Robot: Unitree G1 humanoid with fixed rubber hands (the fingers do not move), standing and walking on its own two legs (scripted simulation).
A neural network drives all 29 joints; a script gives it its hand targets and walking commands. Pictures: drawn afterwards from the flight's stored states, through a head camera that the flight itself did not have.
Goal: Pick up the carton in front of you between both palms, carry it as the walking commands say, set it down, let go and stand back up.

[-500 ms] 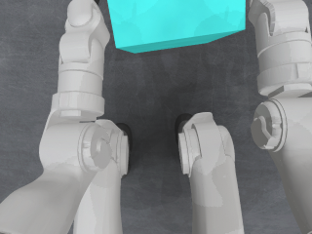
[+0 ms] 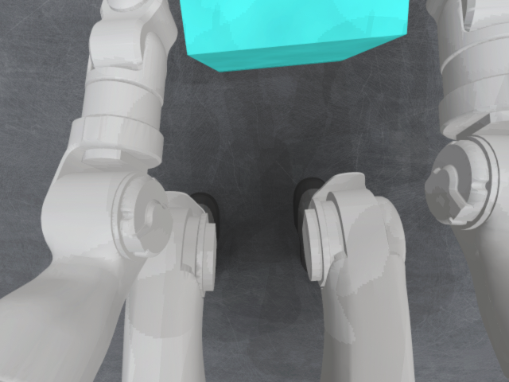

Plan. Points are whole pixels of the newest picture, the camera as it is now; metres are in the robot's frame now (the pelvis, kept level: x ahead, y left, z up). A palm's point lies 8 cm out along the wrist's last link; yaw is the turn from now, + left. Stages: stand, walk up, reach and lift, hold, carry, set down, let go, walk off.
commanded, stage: set down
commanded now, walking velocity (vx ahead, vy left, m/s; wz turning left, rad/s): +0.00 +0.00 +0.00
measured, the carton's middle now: out of the picture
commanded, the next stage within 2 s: let go in 1.84 s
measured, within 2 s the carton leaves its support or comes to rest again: neither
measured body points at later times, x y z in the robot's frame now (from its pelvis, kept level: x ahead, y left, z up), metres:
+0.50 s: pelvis +0.00 +0.00 -0.01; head +0.37 -0.06 +0.22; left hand +0.57 +0.07 -0.18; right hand +0.56 -0.25 -0.19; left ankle +0.11 +0.12 -0.34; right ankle +0.11 -0.12 -0.34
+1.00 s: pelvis +0.01 -0.01 +0.01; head +0.37 -0.07 +0.26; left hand +0.59 +0.07 -0.13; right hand +0.58 -0.29 -0.12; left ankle +0.11 +0.12 -0.34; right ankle +0.11 -0.12 -0.34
